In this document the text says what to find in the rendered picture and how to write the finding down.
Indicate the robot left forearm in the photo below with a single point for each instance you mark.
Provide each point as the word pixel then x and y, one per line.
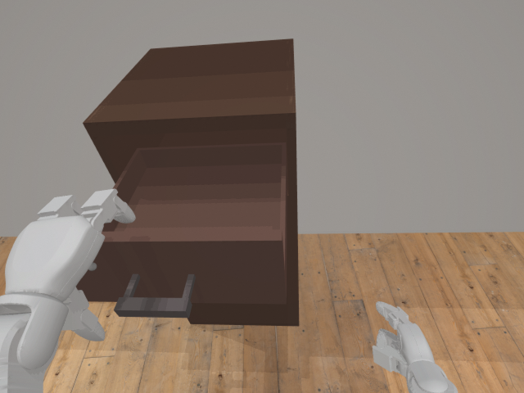
pixel 30 326

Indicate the cabinet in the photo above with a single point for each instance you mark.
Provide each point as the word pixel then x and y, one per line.
pixel 216 94

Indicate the robot right hand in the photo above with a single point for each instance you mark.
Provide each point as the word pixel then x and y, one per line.
pixel 396 352

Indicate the robot right forearm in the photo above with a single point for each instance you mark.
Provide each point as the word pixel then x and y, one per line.
pixel 426 377

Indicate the handle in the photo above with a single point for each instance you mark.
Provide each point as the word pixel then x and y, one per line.
pixel 129 306

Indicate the drawer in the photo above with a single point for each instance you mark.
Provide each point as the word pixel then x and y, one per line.
pixel 217 211

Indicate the robot left hand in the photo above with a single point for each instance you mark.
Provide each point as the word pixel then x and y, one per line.
pixel 52 254

